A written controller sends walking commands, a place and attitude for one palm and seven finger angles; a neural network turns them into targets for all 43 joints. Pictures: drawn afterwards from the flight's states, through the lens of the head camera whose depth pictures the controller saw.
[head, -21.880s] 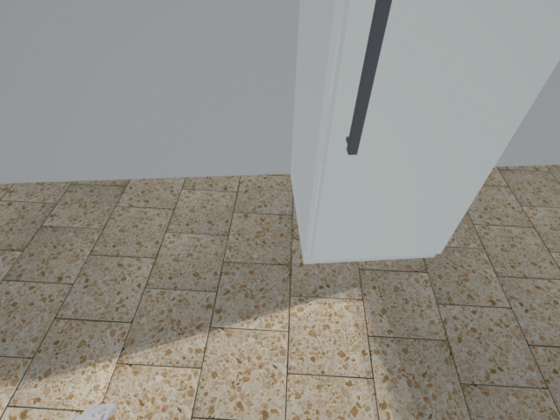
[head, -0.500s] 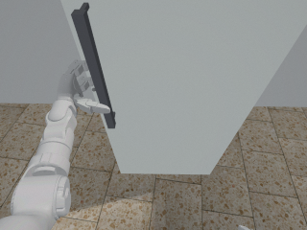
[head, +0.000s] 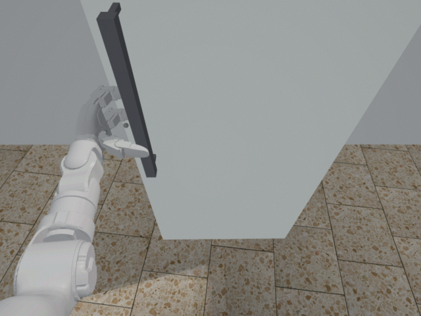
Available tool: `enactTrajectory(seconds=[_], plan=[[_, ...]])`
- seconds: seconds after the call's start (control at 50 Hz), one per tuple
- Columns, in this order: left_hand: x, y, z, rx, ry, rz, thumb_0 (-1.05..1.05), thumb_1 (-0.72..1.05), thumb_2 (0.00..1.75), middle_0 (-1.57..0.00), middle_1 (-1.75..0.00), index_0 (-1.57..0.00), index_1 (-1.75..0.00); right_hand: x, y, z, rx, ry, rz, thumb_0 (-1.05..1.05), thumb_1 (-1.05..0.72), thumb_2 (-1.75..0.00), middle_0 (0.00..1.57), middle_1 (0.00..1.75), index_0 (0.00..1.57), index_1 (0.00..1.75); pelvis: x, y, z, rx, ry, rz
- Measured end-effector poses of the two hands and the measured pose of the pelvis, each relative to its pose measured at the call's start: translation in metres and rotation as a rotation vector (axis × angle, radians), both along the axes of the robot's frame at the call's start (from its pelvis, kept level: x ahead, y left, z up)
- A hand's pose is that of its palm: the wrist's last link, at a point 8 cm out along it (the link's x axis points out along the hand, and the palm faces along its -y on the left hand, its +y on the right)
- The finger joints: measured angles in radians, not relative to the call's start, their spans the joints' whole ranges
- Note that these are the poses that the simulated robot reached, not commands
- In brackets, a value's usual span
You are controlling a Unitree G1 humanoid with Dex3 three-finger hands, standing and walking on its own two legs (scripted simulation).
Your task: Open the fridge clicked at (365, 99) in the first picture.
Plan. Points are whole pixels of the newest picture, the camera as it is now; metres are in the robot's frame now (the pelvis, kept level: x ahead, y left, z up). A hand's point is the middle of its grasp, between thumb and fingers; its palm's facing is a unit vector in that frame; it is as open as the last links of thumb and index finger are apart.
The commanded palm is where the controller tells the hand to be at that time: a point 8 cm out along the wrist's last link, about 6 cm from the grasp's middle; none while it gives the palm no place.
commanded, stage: slide the fingers in behind the handle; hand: left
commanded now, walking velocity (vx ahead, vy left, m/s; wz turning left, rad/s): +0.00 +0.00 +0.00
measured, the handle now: (137, 110) +0.49 +0.15 +0.13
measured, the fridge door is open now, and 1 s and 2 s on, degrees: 0 0 0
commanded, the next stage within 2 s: grip the handle and tug to test in 1.52 s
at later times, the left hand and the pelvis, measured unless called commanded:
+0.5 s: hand (138, 127) +0.43 +0.14 +0.13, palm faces +0.00 -1.00 +0.00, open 14.0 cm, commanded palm +0.41 +0.19 +0.13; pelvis +0.00 +0.00 +0.00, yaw +0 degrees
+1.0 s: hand (143, 129) +0.43 +0.13 +0.13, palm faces +0.01 -1.00 +0.00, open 14.2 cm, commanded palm +0.40 +0.17 +0.13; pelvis +0.00 -0.01 +0.00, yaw +1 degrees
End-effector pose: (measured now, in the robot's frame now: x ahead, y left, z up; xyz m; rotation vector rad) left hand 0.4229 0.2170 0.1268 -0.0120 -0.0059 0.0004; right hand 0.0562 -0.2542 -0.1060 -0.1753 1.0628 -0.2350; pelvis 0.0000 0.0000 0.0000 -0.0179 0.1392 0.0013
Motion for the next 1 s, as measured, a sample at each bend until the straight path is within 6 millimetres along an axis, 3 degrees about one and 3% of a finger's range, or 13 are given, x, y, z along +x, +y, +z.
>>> enactTrajectory(seconds=[0.32, 0.7, 1.0], plan=[[-0.009, -0.025, -0.001, 0.006, -0.011, -0.018, -0.02, -0.5, 0.3, -0.3, -1.2, -0.3, -1.2, 0.015, 0.012, 0.002, 0.01, -0.065, 0.035, 0.01, -0.91, -0.9, 0.2, 0.3, 0.2, 0.3, -0.005, 0.007, 0.0, -0.003, -0.019, 0.004], [-0.014, -0.029, 0.004, 0.011, -0.037, -0.007, -0.02, -0.5, 0.3, -0.3, -1.2, -0.3, -1.2, 0.008, 0.0, 0.002, 0.009, -0.046, 0.025, 0.01, -0.91, -0.9, 0.2, 0.3, 0.2, 0.3, -0.003, -0.001, 0.001, 0.001, -0.023, 0.003], [-0.018, -0.038, 0.006, 0.017, -0.028, 0.005, -0.02, -0.5, 0.3, -0.3, -1.2, -0.26, -1.19, 0.027, 0.0, 0.004, 0.024, -0.085, 0.054, 0.01, -0.91, -0.9, 0.2, 0.3, 0.2, 0.3, -0.002, -0.006, 0.002, 0.004, -0.033, 0.013]])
